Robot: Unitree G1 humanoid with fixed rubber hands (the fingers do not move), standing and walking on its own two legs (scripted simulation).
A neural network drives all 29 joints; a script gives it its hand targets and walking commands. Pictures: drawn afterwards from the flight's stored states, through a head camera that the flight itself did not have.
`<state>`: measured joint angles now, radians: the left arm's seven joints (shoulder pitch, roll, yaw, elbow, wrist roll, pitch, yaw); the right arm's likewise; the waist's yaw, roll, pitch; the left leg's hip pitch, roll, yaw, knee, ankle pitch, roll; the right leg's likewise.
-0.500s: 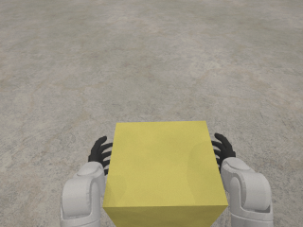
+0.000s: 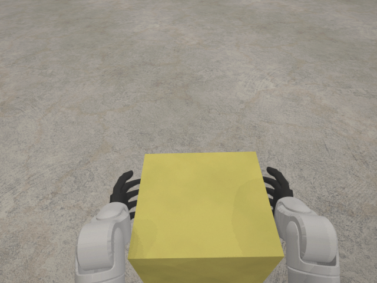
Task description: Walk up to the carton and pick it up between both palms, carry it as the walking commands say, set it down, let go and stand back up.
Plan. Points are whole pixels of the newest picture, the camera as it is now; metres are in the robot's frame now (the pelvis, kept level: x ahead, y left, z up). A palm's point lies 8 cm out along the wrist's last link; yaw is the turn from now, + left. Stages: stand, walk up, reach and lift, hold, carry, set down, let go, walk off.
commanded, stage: carry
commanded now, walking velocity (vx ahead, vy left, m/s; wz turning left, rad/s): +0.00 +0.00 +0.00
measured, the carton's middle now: (201, 230) +0.25 +0.00 +0.02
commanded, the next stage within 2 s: hold in 0.90 s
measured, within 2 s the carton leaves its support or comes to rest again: neither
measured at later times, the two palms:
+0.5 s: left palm (121, 209) +0.26 +0.15 +0.09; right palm (282, 204) +0.27 -0.15 +0.09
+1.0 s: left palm (130, 220) +0.27 +0.14 +0.04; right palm (277, 215) +0.27 -0.16 +0.03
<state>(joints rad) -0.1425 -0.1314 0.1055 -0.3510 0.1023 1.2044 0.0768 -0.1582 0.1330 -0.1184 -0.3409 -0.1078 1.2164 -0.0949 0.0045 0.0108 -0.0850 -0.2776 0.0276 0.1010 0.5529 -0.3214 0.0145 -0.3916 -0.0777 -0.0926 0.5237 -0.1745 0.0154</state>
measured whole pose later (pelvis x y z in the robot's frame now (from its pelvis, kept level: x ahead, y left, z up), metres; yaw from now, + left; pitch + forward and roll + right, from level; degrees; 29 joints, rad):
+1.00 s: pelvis -0.01 -0.01 +0.01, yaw +2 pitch -4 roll +0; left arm -0.20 -0.14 0.13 0.06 0.20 0.86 0.02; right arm -0.20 0.12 -0.19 0.06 -0.19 0.87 -0.01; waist -0.01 0.02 0.07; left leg -0.14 0.01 0.03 0.49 -0.29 0.00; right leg -0.24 -0.02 -0.03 0.45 -0.15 0.01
